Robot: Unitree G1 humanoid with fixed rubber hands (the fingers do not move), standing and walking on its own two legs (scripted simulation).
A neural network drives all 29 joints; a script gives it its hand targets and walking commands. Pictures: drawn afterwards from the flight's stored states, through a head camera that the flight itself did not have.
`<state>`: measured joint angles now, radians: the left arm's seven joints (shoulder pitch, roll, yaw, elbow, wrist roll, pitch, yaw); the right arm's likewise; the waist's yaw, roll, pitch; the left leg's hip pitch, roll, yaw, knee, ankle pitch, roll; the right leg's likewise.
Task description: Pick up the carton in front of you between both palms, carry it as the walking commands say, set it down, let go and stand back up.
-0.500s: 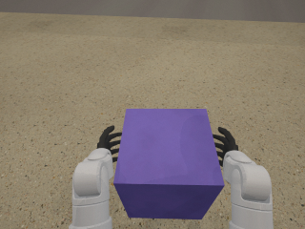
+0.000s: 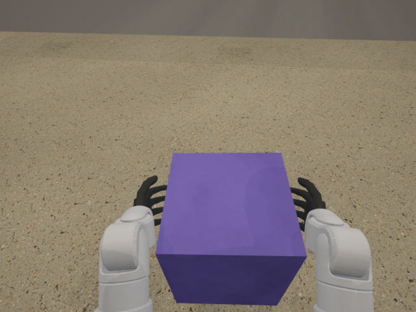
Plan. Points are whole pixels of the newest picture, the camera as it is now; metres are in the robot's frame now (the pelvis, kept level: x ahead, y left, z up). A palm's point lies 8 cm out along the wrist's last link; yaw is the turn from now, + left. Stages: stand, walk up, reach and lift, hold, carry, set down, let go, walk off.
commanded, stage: carry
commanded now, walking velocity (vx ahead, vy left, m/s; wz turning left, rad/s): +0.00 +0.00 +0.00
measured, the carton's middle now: (226, 231) +0.27 +0.00 +0.01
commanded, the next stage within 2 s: hold in 1.18 s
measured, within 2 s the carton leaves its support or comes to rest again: neither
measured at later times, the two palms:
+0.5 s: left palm (147, 243) +0.23 +0.14 +0.05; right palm (317, 247) +0.23 -0.16 +0.05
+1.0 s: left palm (154, 240) +0.24 +0.14 +0.04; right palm (316, 244) +0.24 -0.16 +0.04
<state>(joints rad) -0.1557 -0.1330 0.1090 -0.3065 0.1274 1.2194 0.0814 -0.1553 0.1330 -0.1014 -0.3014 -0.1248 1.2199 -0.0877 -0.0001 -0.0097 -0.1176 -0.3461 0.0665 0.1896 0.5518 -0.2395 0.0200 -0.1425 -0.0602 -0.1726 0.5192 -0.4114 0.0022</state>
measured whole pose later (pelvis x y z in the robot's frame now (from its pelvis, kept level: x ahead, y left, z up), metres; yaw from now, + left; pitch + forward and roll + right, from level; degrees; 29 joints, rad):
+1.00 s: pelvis -0.04 -0.01 +0.00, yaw +0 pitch +2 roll +0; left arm -0.19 -0.14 0.15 0.13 0.23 0.73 0.02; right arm -0.18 0.14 -0.15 0.13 -0.23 0.73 -0.03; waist 0.00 0.00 -0.08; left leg -0.39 0.09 0.18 0.52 -0.15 0.01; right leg -0.22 -0.04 -0.18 0.56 -0.37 -0.03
